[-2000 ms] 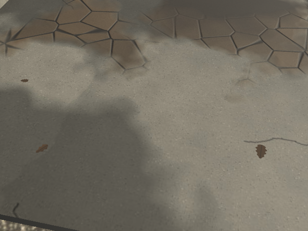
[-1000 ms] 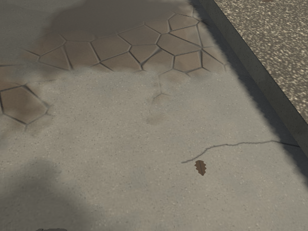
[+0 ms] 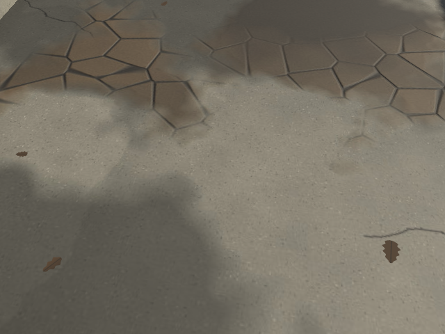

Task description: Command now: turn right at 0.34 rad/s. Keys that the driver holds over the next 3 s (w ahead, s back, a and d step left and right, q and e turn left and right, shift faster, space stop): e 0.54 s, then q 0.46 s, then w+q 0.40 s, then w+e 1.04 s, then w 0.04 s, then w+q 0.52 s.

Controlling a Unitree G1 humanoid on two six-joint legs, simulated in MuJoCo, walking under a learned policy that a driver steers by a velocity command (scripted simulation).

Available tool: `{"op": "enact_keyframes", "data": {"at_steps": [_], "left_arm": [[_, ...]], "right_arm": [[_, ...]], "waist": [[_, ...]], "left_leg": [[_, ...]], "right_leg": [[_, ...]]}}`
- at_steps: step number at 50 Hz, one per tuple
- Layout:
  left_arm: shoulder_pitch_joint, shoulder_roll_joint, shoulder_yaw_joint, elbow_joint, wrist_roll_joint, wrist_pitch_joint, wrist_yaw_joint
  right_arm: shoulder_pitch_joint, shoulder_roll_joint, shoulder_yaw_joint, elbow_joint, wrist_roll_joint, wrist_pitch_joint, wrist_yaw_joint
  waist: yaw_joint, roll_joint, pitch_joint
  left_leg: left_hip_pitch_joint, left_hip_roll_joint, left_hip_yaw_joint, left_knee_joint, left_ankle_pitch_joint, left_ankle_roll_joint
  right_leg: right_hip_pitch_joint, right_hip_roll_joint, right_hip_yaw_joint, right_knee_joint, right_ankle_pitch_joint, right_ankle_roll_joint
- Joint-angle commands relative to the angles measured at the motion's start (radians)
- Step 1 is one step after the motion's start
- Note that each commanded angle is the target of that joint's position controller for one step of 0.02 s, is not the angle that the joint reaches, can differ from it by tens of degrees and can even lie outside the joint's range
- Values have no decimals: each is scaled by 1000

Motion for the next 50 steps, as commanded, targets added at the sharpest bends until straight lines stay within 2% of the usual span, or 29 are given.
{"op": "enact_keyframes", "data": {"at_steps": [1, 4, 7, 8, 9, 10, 11, 12, 13, 14, 15, 16, 17, 19, 21, 25, 28, 31, 34, 36, 37, 38, 39, 40, 41, 42, 44, 47, 50], "left_arm": [[-9, 86, 37, -90, -12, 14, 14], [-28, 60, 28, -118, -5, 28, 5], [-34, 75, 30, -147, -13, 31, -12], [-2, 82, 34, -146, -11, 30, -18], [29, 81, 38, -139, -10, 28, -22], [59, 91, 46, -134, 0, 23, -21], [78, 174, 73, -144, 3, 17, -9], [90, 305, 97, -173, 21, 7, -3], [109, 268, 82, -183, 48, -20, -15], [60, 237, 69, -187, 47, -38, -15], [6, 219, 65, -188, 25, -42, -3], [-36, 189, 54, -194, 5, -38, 8], [-49, 167, 42, -198, -2, -32, 18], [-32, 156, 35, -201, 4, -25, 29], [-15, 166, 37, -198, 3, -22, 36], [-10, 189, 46, -205, 3, -15, 34], [-25, 193, 46, -214, 14, -5, 36], [-53, 152, 26, -214, 28, 0, 30], [-72, 94, 0, -188, 32, -2, 14], [-83, 81, -8, -164, 29, -9, 6], [-51, 87, -7, -147, 33, -18, 5], [-27, 114, 2, -149, 44, -26, 8], [-8, 119, 8, -153, 50, -31, 12], [-49, 117, 8, -160, 54, -30, 21], [-90, 123, 13, -168, 49, -27, 31], [-109, 113, 15, -176, 46, -21, 38], [-107, 95, 16, -187, 44, -16, 38], [-96, 73, 21, -194, 36, -32, 23], [-63, 80, 31, -187, 34, -46, 6]], "right_arm": [[-16, -177, -58, -50, 9, -21, -8], [-69, -178, -63, -44, 15, -13, -6], [-59, -207, -78, -29, 26, -7, 0], [-65, -219, -82, -25, 39, -7, 1], [-75, -223, -84, -19, 49, -6, 1], [-51, -211, -80, -2, 54, -6, -1], [-8, -169, -71, 10, 34, -11, 2], [-108, -125, -52, -71, -5, -18, -1], [-160, -163, -64, -72, 5, -23, -6], [-143, -181, -73, -62, 26, -22, -6], [-112, -189, -81, -41, 28, -20, -11], [-100, -206, -88, -33, 18, -18, -18], [-84, -206, -91, -25, 16, -19, -18], [-57, -187, -87, -16, 25, -19, -12], [-67, -176, -81, -17, 30, -21, -11], [-92, -173, -74, -16, 28, -26, -9], [-105, -175, -68, -16, 27, -38, 4], [-71, -163, -57, 2, 30, -45, 22], [-42, -134, -40, 12, 26, -50, 38], [-6, -119, -30, 26, 20, -56, 47], [-12, -144, -29, 19, 9, -57, 47], [-18, -220, -41, -3, 6, -58, 43], [-43, -267, -50, -8, 18, -56, 42], [-52, -267, -54, -9, 29, -55, 43], [-55, -245, -48, -11, 28, -55, 42], [-51, -238, -45, -13, 28, -55, 39], [-30, -248, -49, -21, 32, -52, 31], [-5, -257, -55, -39, 35, -28, 10], [-17, -250, -57, -73, 38, -1, -1]], "waist": [[-27, 167, -42], [-25, 162, -52], [-43, 180, -81], [-31, 172, -88], [-12, 161, -97], [-3, 118, -112], [-17, -66, -112], [5, -318, -77], [52, -177, -141], [20, -113, -116], [-10, -50, -86], [-25, -46, -74], [-36, -67, -89], [-38, -75, -115], [-27, -68, -105], [-9, -90, -88], [2, -95, -94], [3, -113, -111], [-8, -111, -105], [-42, -90, -81], [-35, -68, -75], [-3, 7, -79], [36, 114, -74], [16, 182, -55], [-1, 201, -37], [-9, 218, -36], [-22, 231, -47], [-37, 208, -76], [-36, 120, -97]], "left_leg": [[99, 318, -201, -153, 536, 240], [84, 287, -118, -139, 503, 216], [107, 301, -102, -100, 492, 205], [106, 308, -94, -68, 478, 191], [86, 294, -69, -26, 440, 162], [45, 258, -31, 44, 347, 111], [-107, 169, 68, 255, 97, 14], [-410, -29, 64, 517, -379, -78], [-441, -34, -107, 715, -438, -77], [-452, -13, -139, 778, -357, -63], [-445, 4, -143, 754, -260, -58], [-452, 11, -149, 721, -188, -59], [-410, 5, -146, 721, -137, -66], [-378, -21, -139, 714, -77, -77], [-384, -30, -144, 629, -53, -88], [-377, -31, -161, 458, -45, -100], [-342, -31, -160, 372, -44, -92], [-211, -2, -132, 304, -50, -84], [-68, 14, -109, 167, -35, -70], [47, 3, -89, -55, 129, -42], [80, 21, -123, -99, 215, -24], [86, 95, -206, -72, 389, 13], [38, 126, -251, -72, 398, 72], [-43, 142, -317, -132, 255, 114], [-66, 152, -362, -164, 196, 124], [-66, 158, -388, -168, 192, 126], [-35, 164, -430, -153, 206, 137], [-20, 153, -466, -115, 240, 151], [-110, 89, -426, -46, 197, 111]], "right_leg": [[-154, -27, 56, 216, -69, 19], [-85, -47, 16, 98, 5, 28], [-16, -40, -34, -49, 24, 6], [22, -33, -51, -129, 68, -8], [84, -10, -84, -238, 163, -30], [171, 19, -80, -342, 295, -61], [303, -84, 109, -433, 597, -121], [342, -346, 541, -500, 813, -343], [339, -385, 579, -518, 778, -431], [310, -341, 474, -507, 733, -390], [286, -276, 389, -502, 648, -325], [287, -244, 356, -496, 629, -284], [274, -212, 325, -494, 658, -266], [286, -189, 309, -499, 655, -268], [309, -181, 323, -509, 596, -269], [329, -177, 390, -506, 470, -263], [320, -168, 422, -507, 397, -262], [246, -160, 385, -494, 436, -264], [179, -144, 357, -490, 416, -251], [137, -120, 329, -483, 370, -211], [131, -97, 314, -472, 348, -169], [128, -43, 266, -404, 287, -126], [131, 32, 177, -372, 230, -87], [161, 57, 118, -344, 216, -51], [163, 52, 102, -322, 223, -39], [156, 50, 90, -307, 231, -37], [126, 51, 70, -289, 221, -36], [120, 49, 48, -282, 216, -43], [216, 7, 58, -334, 289, -80]]}}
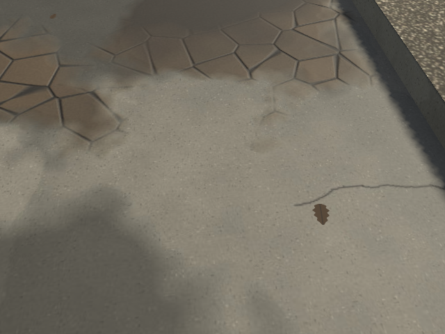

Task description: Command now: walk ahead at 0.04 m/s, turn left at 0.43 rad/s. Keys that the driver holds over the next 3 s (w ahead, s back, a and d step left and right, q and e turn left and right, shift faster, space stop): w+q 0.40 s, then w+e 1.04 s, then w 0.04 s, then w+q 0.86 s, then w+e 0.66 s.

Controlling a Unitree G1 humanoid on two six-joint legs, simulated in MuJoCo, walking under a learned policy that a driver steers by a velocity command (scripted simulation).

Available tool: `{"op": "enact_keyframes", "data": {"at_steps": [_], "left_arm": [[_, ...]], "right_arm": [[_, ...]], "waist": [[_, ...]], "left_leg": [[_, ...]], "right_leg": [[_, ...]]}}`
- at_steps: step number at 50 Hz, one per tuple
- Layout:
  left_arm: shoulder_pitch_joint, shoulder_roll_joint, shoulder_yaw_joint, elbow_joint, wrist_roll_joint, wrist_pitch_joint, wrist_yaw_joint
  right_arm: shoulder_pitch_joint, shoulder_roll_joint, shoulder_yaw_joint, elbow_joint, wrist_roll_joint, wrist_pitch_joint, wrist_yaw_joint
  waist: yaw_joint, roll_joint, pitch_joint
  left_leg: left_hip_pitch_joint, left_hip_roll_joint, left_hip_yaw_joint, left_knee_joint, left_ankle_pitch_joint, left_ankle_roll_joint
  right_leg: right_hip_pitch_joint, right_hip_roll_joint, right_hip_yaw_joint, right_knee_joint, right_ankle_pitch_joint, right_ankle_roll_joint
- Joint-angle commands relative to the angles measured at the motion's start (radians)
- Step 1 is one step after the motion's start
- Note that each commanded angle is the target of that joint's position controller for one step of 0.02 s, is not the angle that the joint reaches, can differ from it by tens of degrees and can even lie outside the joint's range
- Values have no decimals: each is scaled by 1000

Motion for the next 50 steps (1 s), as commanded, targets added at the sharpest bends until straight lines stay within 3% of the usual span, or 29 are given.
{"op": "enact_keyframes", "data": {"at_steps": [1, 2, 3, 4, 5, 6, 7, 10, 13, 16, 17, 19, 20, 21, 22, 23, 24, 25, 26, 27, 28, 31, 34, 36, 38, 43, 46, 48, 50], "left_arm": [[38, 91, 34, -71, 0, -24, -12], [71, 111, 40, -64, 2, -22, -12], [109, 157, 53, -56, 1, -22, -7], [128, 182, 59, -52, 4, -30, 0], [110, 170, 53, -53, 1, -39, 9], [80, 162, 50, -53, -12, -48, 18], [66, 159, 48, -50, -21, -54, 23], [84, 163, 49, -27, -18, -63, 22], [108, 190, 59, 3, -23, -69, 8], [110, 221, 70, 26, -36, -68, -10], [114, 223, 73, 36, -31, -67, -14], [77, 204, 67, 46, -46, -63, -21], [86, 177, 58, 55, -45, -62, -20], [89, 119, 35, 56, -28, -68, -28], [114, 32, 8, -7, 5, -88, -38], [97, 141, 33, -4, -53, -109, -41], [62, 197, 55, -4, -84, -110, -41], [74, 191, 56, 16, -78, -102, -39], [79, 171, 53, 34, -57, -92, -39], [101, 161, 53, 51, -52, -82, -44], [114, 143, 49, 69, -50, -72, -47], [117, 92, 38, 104, -43, -67, -50], [30, 105, 53, 85, -63, -89, -55], [-65, 86, 46, 59, -48, -97, -58], [-91, 36, 31, 53, -35, -104, -77], [-183, 29, 25, -2, -41, -96, -122], [-289, -17, 3, -42, -36, -110, -160], [-233, -28, -2, -20, -25, -117, -170], [-12, 23, 25, 63, -28, -96, -158]], "right_arm": [[-46, -149, -41, -105, 6, 9, -13], [-44, -113, -31, -113, 9, 10, -11], [-47, -102, -31, -127, 17, 0, -4], [-79, -134, -44, -145, 13, -13, 3], [-72, -151, -55, -141, 16, -21, 11], [-47, -142, -57, -130, 17, -23, 18], [-38, -130, -55, -125, 15, -24, 23], [-51, -100, -45, -137, 9, -29, 39], [-85, -63, -28, -164, 8, -39, 58], [-77, -72, -27, -175, 13, -43, 68], [-46, -74, -30, -169, 13, -44, 68], [51, -82, -42, -146, 20, -44, 70], [151, -111, -64, -113, 22, -41, 64], [314, -170, -94, -73, 28, -42, 56], [307, -309, -105, -114, 17, -58, 46], [282, -249, -86, -136, 22, -86, 65], [246, -178, -63, -120, 12, -103, 77], [213, -130, -50, -113, 16, -110, 84], [178, -102, -39, -112, 15, -109, 83], [142, -90, -33, -111, 9, -111, 76], [139, -92, -34, -102, 4, -116, 65], [201, -115, -50, -52, -30, -134, 38], [212, -111, -51, -20, -11, -157, 12], [209, -119, -55, 1, -11, -160, -15], [259, -94, -48, 40, -6, -151, -36], [362, -81, -48, 83, -10, -135, -43], [389, -44, -29, 87, -6, -108, -60], [351, -78, -28, 70, 2, -98, -65], [333, -110, -26, 66, 10, -94, -63]], "waist": [[19, 12, -120], [33, -100, -109], [55, -205, -77], [67, -186, -38], [47, -115, -17], [29, -93, -2], [28, -96, 5], [52, -98, 3], [77, -101, -5], [77, -124, -11], [67, -125, -39], [2, -121, -47], [-43, -92, -72], [-119, 72, -110], [-44, 366, -132], [-74, 231, -169], [-48, 165, -76], [-27, 139, -43], [-15, 112, -30], [8, 117, -18], [15, 131, -25], [-1, 13, -62], [-4, 63, -3], [-18, 65, 53], [-34, 53, 44], [-71, 50, 112], [-106, 22, 130], [-77, 26, 73], [16, 63, -52]], "left_leg": [[-104, 98, -156, -43, 24, 98], [-227, 21, -54, 70, -178, 56], [-336, -30, 47, 240, -260, 34], [-425, 37, 43, 423, -285, 23], [-444, 64, 24, 513, -246, 18], [-464, 85, 21, 541, -194, 11], [-475, 101, 33, 552, -148, 3], [-416, 123, 102, 490, -55, -14], [-336, 137, 142, 335, -31, -9], [-226, 122, 196, 218, -61, 13], [-149, 104, 225, 232, -29, 13], [-8, 66, 272, 115, -10, 46], [136, 19, 291, 63, -33, 75], [356, 57, 152, -34, -32, 123], [503, 341, -416, -171, -35, 270], [412, 431, -590, -314, -134, 372], [335, 413, -454, -300, -102, 352], [284, 361, -327, -283, -68, 318], [244, 326, -244, -284, 0, 287], [200, 294, -157, -296, 101, 254], [192, 283, -106, -312, 203, 236], [263, 286, 20, -276, 457, 228], [332, 274, 95, -310, 352, 146], [214, 217, 201, -330, 294, 112], [194, 209, 247, -277, 271, 99], [364, 263, 244, -106, 389, 87], [366, 261, 290, 16, 436, 58], [279, 236, 339, 143, 575, 17], [249, 234, 317, 427, 709, 16]], "right_leg": [[149, -93, 78, -95, -3, -57], [215, -179, 190, -185, -152, -113], [236, -325, 382, -299, -303, -196], [218, -425, 482, -342, -339, -252], [190, -423, 460, -349, -334, -253], [191, -394, 395, -358, -325, -225], [197, -371, 330, -368, -292, -201], [170, -313, 155, -388, -176, -171], [159, -311, 52, -376, -94, -173], [126, -321, -9, -349, -97, -164], [99, -321, -37, -320, -51, -167], [39, -315, -91, -216, -96, -129], [-18, -283, -137, -71, -33, -103], [-171, -227, -205, 257, 33, -61], [-526, -81, -153, 663, -348, 20], [-595, -65, 27, 737, -280, 9], [-603, -114, 33, 749, -201, -13], [-586, -152, 31, 730, -130, -26], [-563, -172, 47, 690, -69, -25], [-516, -188, 67, 636, -2, -23], [-490, -184, 69, 616, 52, -21], [-522, -128, 120, 600, 183, -2], [-612, -99, 171, 406, 334, -16], [-508, -61, 90, 205, 533, -4], [-433, -50, 48, 129, 689, -17], [-596, -25, 57, 72, 649, -73], [-579, -25, -23, -12, 701, -76], [-346, 5, -93, -78, 765, -74], [-57, 2, -88, -60, 773, -76]]}}
Over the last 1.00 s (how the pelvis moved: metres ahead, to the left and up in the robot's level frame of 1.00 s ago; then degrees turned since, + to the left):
-0.02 -0.01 0.00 -12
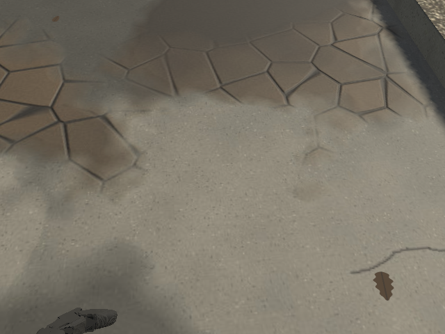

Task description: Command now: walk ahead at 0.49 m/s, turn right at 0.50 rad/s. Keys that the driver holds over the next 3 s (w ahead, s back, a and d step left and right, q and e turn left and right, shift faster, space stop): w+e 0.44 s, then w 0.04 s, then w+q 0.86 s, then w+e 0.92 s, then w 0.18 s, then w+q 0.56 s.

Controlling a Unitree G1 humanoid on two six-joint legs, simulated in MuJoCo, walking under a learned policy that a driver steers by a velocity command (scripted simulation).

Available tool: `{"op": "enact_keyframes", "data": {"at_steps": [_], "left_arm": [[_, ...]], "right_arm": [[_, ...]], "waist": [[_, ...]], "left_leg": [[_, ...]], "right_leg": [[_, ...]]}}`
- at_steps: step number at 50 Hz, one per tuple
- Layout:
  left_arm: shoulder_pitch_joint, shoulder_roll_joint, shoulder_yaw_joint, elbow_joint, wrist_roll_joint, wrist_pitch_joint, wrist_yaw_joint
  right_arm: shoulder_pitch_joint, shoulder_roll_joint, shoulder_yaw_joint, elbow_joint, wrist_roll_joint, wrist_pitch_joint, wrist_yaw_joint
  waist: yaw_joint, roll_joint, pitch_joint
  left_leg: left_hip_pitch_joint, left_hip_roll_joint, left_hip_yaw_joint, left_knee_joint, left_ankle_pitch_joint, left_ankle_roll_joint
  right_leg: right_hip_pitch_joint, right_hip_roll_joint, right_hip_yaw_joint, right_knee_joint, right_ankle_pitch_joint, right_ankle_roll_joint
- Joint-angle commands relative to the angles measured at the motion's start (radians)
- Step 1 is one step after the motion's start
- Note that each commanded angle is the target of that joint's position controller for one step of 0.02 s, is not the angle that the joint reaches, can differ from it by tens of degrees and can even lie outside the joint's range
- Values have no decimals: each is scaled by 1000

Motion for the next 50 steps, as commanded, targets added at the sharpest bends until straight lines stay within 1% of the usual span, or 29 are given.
{"op": "enact_keyframes", "data": {"at_steps": [1, 2, 3, 4, 5, 6, 7, 8, 9, 10, 12, 14, 16, 18, 19, 20, 21, 22, 24, 27, 31, 35, 38, 39, 40, 41, 42, 45, 50], "left_arm": [[266, 108, 44, 59, 0, 12, 19], [457, 131, 59, 116, 10, 16, 42], [509, 221, 66, 156, 29, 20, 80], [542, 259, 66, 128, 47, 9, 94], [495, 225, 67, 88, 19, 19, 103], [414, 188, 60, 53, 0, 31, 107], [295, 235, 65, 33, -20, 34, 112], [242, 235, 68, 10, -6, 17, 123], [120, 174, 44, -16, -20, 6, 129], [71, 149, 33, -22, -23, 4, 131], [92, 167, 43, -8, -22, 8, 158], [184, 166, 44, 36, -20, 17, 167], [214, 137, 40, 46, -34, 30, 163], [237, 106, 36, 43, -31, 40, 155], [228, 72, 26, 31, -21, 35, 149], [332, -2, 5, 16, -5, 24, 141], [378, 25, -1, -13, -38, 14, 133], [323, 106, 20, 5, -48, 21, 134], [184, 112, 27, -24, -25, 40, 136], [195, 56, 16, -27, -12, 44, 130], [95, 22, -9, -40, 7, 19, 120], [17, 62, -5, -57, -11, -7, 109], [110, 91, 16, -25, -10, -17, 115], [215, 125, 30, -4, -3, -20, 125], [378, 209, 51, 17, 14, -18, 137], [398, 265, 67, 35, 21, -13, 131], [351, 186, 48, 28, 6, -19, 127], [220, 76, 16, 24, 13, -26, 126], [219, 99, 28, 65, 13, -35, 137]], "right_arm": [[-48, -154, -26, -55, 14, -6, 6], [-165, -146, -28, -58, 25, -28, 34], [-135, -61, -14, -107, -18, -45, 60], [-17, -70, 10, -150, 21, -69, 75], [-75, -121, 7, -179, 13, -80, 81], [-108, -148, 4, -184, 4, -82, 84], [-114, -141, -4, -208, 7, -90, 80], [-142, -140, -8, -213, 18, -85, 70], [-172, -177, -23, -201, 7, -58, 60], [-186, -163, -22, -205, -21, -53, 55], [-268, -76, 0, -222, -55, -66, 59], [-291, -67, -4, -224, -23, -65, 70], [-320, -81, -15, -246, -7, -58, 68], [-274, -95, -35, -242, -16, -60, 69], [-168, -130, -52, -232, -20, -64, 68], [-48, -219, -73, -228, -26, -56, 67], [-1, -260, -88, -199, -28, -49, 76], [-66, -188, -73, -225, -23, -49, 72], [-170, -133, -55, -221, -28, -40, 74], [-241, -108, -46, -199, -23, -43, 87], [-239, -155, -63, -169, 8, -35, 91], [-173, -188, -74, -134, 20, -18, 88], [-164, -153, -61, -122, 21, -9, 84], [-186, -107, -46, -130, 14, -11, 83], [-193, -13, -17, -155, -9, -18, 84], [-121, -43, -26, -188, 27, -29, 77], [-149, -132, -48, -168, 36, -28, 71], [-217, -119, -56, -161, 15, -10, 75], [-285, -57, -42, -198, 12, 10, 93]], "waist": [[168, 123, -73], [320, -62, -69], [256, -242, -101], [221, -191, -360], [238, 18, -441], [196, 176, -397], [95, 218, -302], [67, 102, -217], [11, 168, -59], [-23, 175, 7], [36, 69, -33], [69, -29, -105], [71, -19, -103], [38, -23, -102], [-22, 3, -143], [-14, 251, -276], [14, 467, -316], [-1, 291, -182], [15, 139, -9], [85, 174, 11], [69, 171, -26], [48, 175, -40], [114, 153, -68], [171, 133, -107], [224, -68, -213], [185, -263, -213], [189, -141, -127], [135, -64, -15], [114, -19, 8]], "left_leg": [[-176, 191, -127, 409, 1289, -4], [-342, 50, -71, 916, 814, -44], [-864, -9, -138, 1219, 10, -62], [-1063, 12, -378, 1265, -18, -78], [-1116, 52, -404, 1167, 46, -90], [-1148, 108, -389, 1026, 135, -49], [-1095, 103, -360, 842, 327, -52], [-1095, 126, -419, 835, 340, -74], [-965, 181, -449, 615, 395, -114], [-786, 191, -405, 376, 419, -130], [-504, 110, -300, 28, 713, -124], [-374, 30, -278, -74, 893, -119], [-364, 15, -290, -171, 869, -94], [-287, 10, -294, -215, 808, -45], [-153, 79, -362, -223, 765, 5], [90, 314, -671, -272, 692, 134], [161, 478, -1145, -447, 315, 247], [59, 438, -1109, -493, 94, 219], [-185, 341, -809, -497, 276, 170], [-375, 240, -605, -554, 500, 168], [-397, 204, -476, -561, 693, 197], [-371, 229, -508, -534, 660, 196], [-430, 181, -515, -432, 582, 138], [-516, 127, -481, -294, 565, 96], [-668, 24, -363, 76, 367, 31], [-904, -18, -352, 292, 247, 18], [-960, 42, -403, 401, 315, 20], [-935, 98, -397, 386, 518, 10], [-893, 118, -359, 257, 652, -25]], "right_leg": [[400, -15, -22, -26, -17, -26], [623, -84, 25, -270, 216, -127], [1051, -150, 114, 52, 500, -169], [1353, -358, 422, 268, 648, -378], [1318, -381, 484, 175, 459, -434], [1205, -348, 484, 73, 76, -387], [931, -367, 616, -71, -357, -398], [742, -459, 822, -96, -381, -440], [424, -388, 699, -154, -281, -367], [188, -265, 552, -174, -310, -299], [35, -63, 322, -154, -242, -201], [94, -36, 295, -122, -325, -159], [179, -49, 355, -46, -453, -118], [224, -49, 400, 71, -536, -66], [172, -6, 359, 247, -582, -23], [16, 104, 242, 587, -943, 39], [-206, 85, 195, 821, -1107, 56], [-271, 21, 210, 907, -1022, 63], [-239, -46, 151, 859, -881, 57], [-55, -84, 109, 648, -826, 58], [101, -72, 49, 288, -718, 77], [202, -37, 39, 109, -625, 87], [428, -30, 32, -5, -597, 61], [578, -102, 100, -24, -630, 31], [778, -334, 352, -85, -688, -38], [825, -477, 690, -197, -954, -170], [763, -437, 652, -220, -1055, -167], [616, -327, 362, -263, -746, -102], [549, -298, 115, -305, -394, -94]]}}
Over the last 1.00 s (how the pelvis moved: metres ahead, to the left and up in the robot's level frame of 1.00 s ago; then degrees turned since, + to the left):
0.36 0.16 -0.09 5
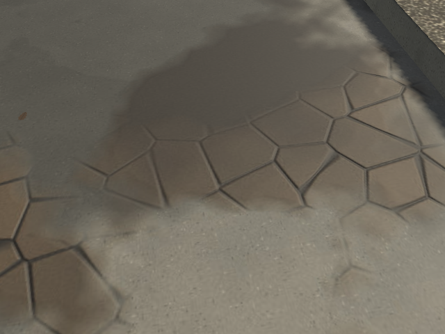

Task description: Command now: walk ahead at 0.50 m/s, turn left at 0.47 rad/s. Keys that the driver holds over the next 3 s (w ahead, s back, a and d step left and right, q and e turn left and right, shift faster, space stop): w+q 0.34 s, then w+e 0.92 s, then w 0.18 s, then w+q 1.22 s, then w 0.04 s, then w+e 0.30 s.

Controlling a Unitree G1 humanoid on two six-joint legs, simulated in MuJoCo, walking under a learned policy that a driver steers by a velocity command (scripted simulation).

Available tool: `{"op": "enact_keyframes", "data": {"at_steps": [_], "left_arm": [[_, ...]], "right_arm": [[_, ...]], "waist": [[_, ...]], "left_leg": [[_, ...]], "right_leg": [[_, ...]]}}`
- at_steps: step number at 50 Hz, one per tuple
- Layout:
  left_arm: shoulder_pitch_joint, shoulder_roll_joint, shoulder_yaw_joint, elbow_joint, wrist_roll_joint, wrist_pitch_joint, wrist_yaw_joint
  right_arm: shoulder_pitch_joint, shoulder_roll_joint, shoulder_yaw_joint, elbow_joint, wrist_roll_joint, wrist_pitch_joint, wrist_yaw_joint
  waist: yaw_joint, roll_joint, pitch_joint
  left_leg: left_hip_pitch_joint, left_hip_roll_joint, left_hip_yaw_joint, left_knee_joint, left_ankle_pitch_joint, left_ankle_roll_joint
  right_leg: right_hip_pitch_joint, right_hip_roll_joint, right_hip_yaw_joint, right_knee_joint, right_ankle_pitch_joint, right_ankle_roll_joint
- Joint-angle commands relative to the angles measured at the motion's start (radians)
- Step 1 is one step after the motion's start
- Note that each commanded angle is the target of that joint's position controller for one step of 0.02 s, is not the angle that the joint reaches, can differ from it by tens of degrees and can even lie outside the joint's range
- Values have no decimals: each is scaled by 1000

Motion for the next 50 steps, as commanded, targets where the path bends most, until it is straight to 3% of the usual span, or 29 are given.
{"op": "enact_keyframes", "data": {"at_steps": [1, 5, 9, 11, 12, 13, 14, 15, 16, 17, 18, 19, 20, 22, 25, 28, 31, 37, 40, 41, 42, 43, 44, 45, 46, 47, 48, 49, 50], "left_arm": [[-41, 139, 34, -41, -3, -16, 10], [-23, 181, 41, -12, -11, -7, 18], [13, 224, 53, 17, -31, 10, 17], [11, 262, 64, 15, -36, 24, 22], [5, 277, 69, 11, -36, 34, 26], [4, 265, 62, 5, -35, 37, 31], [42, 193, 36, -19, 2, 31, 29], [98, 99, 1, -79, 7, -1, 15], [-5, 209, 24, -88, -26, -32, 1], [-72, 216, 24, -118, -50, -45, -3], [-65, 193, 17, -100, -39, -46, 4], [-54, 195, 21, -82, -22, -37, 10], [-25, 194, 23, -67, -19, -21, 8], [8, 166, 19, -45, -17, 6, 8], [-67, 142, 12, -63, -15, 27, 14], [-129, 133, 11, -73, -21, 22, 5], [-196, 118, 5, -92, -31, 15, -9], [-304, 97, -7, -164, -28, 9, -49], [-267, 120, 3, -188, -24, 12, -64], [-199, 147, 17, -181, -23, 16, -62], [-65, 192, 42, -155, -24, 17, -55], [104, 258, 70, -126, -27, 23, -40], [156, 356, 90, -124, -30, 24, -28], [177, 281, 70, -134, -30, 21, -24], [136, 237, 57, -137, -24, 23, -20], [72, 214, 50, -151, -26, 25, -17], [8, 195, 43, -165, -25, 28, -16], [-30, 171, 33, -182, -17, 28, -13], [-52, 174, 33, -192, -13, 30, -11]], "right_arm": [[-57, -8, 5, -99, -4, -6, 10], [-177, 11, 22, -147, -7, -8, 37], [-245, -21, 14, -193, -4, -2, 60], [-196, -60, -4, -195, -10, 5, 64], [-94, -94, -24, -172, -10, 9, 62], [68, -144, -54, -126, -7, 15, 50], [187, -228, -78, -99, -1, 26, 25], [117, -298, -74, -138, -3, 12, 27], [132, -210, -52, -149, -9, -2, 35], [101, -171, -40, -140, -17, -14, 35], [37, -136, -27, -135, -16, -21, 34], [-21, -96, -14, -141, -24, -26, 32], [-51, -74, -4, -147, -34, -30, 30], [-52, -78, -2, -123, -37, -45, 29], [-16, -99, -6, -76, -37, -60, 21], [-3, -97, -1, -47, -40, -61, 11], [14, -112, -3, -15, -40, -63, 5], [68, -123, -12, 51, -29, -34, -3], [43, -158, -20, 47, -23, -10, -19], [35, -172, -23, 43, -22, -2, -27], [19, -174, -21, 38, -21, 5, -34], [14, -159, -11, 22, -28, -3, -41], [111, -27, 32, -23, -58, -33, -20], [65, -73, 32, -19, -40, -73, 0], [-26, -124, 19, -53, 0, -96, 15], [-70, -117, 25, -68, -1, -107, 16], [-91, -116, 21, -70, -25, -108, 11], [-82, -123, 12, -70, -39, -98, 7], [-60, -115, 12, -72, -43, -86, 7]], "waist": [[-7, -123, 51], [26, -122, 80], [23, -121, 97], [-23, -152, 42], [-86, -151, -19], [-171, -118, -101], [-189, 69, -186], [-80, 262, -324], [-155, 102, -349], [-141, 62, -207], [-88, -51, -118], [-54, -53, -88], [-26, -27, -73], [-11, -10, -65], [-33, -16, 0], [-62, -12, 30], [-97, -10, 63], [-137, -24, 104], [-93, 20, 38], [-52, 42, -16], [25, 30, -91], [109, -27, -188], [32, -278, -291], [80, -231, -399], [95, -174, -261], [61, -87, -160], [20, -33, -78], [-15, -48, -45], [-40, -78, -30]], "left_leg": [[-162, 46, -19, -106, 103, -17], [-76, 38, 53, -330, 258, 5], [-30, 14, 105, -431, 192, 62], [87, -49, 161, -439, 90, 104], [223, -93, 186, -459, 66, 131], [473, -130, 180, -504, 116, 167], [772, 37, -87, -512, 165, 228], [1004, 273, -712, -714, -73, 435], [995, 274, -740, -795, -157, 396], [879, 239, -592, -789, -101, 348], [715, 203, -447, -787, 38, 310], [601, 172, -349, -789, 167, 286], [524, 149, -293, -814, 242, 276], [447, 141, -219, -855, 339, 282], [430, 128, -113, -910, 358, 263], [468, 100, -20, -936, 314, 210], [510, 113, 34, -962, 279, 178], [745, 187, 91, -885, 449, 176], [785, 189, 134, -731, 872, 146], [777, 181, 151, -625, 1044, 133], [713, 153, 182, -445, 1087, 106], [499, 119, 198, -177, 853, 65], [30, -93, 172, 207, -50, -10], [-122, -132, -27, 348, -334, -6], [-205, -64, -55, 331, -253, 11], [-187, -18, -36, 241, -176, 19], [-143, 11, -19, 140, -135, 10], [-76, 31, -18, 88, -106, -2], [-35, 34, -11, 54, -92, -18]], "right_leg": [[92, -269, 143, -162, 320, -156], [77, -256, 22, -167, 321, -130], [167, -294, -40, -111, 453, -99], [207, -293, -79, 26, 765, -78], [195, -278, -100, 181, 880, -64], [85, -242, -122, 401, 851, -33], [-194, -178, -121, 739, 329, 12], [-555, 40, 45, 1071, -368, 59], [-648, -10, 211, 1119, -319, 39], [-687, -48, 190, 1074, -236, 21], [-639, -103, 178, 979, -154, 17], [-566, -142, 172, 896, -107, 20], [-501, -163, 174, 869, -77, 23], [-454, -167, 154, 831, -39, 41], [-528, -171, 153, 709, 103, 60], [-553, -153, 155, 539, 297, 53], [-543, -119, 148, 402, 395, 39], [-647, -81, 114, 271, 262, -3], [-524, -12, 22, 256, 102, -49], [-418, 27, -7, 263, 60, -72], [-222, 62, -13, 215, 100, -105], [88, -22, 138, 186, 163, -165], [475, -292, 668, 161, 80, -357], [577, -352, 918, 35, 7, -411], [490, -315, 753, 9, 2, -352], [339, -270, 629, -3, 51, -312], [191, -232, 555, -27, 143, -287], [89, -200, 502, -56, 226, -280], [20, -184, 484, -79, 265, -285]]}}
Over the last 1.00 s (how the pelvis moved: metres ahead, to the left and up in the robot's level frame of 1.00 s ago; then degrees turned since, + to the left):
0.53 -0.06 -0.06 -10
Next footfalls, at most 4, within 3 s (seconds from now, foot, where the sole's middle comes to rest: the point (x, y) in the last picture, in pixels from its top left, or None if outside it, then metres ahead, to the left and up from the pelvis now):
0.26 left None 0.30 0.17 -0.78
0.86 right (245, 293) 0.64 0.02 -0.78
1.32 left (191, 220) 0.92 0.21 -0.78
1.78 right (270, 186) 1.07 -0.08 -0.78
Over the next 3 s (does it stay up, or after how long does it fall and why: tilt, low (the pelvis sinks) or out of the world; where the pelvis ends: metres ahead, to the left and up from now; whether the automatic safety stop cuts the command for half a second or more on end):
stays up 1.59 0.16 0.00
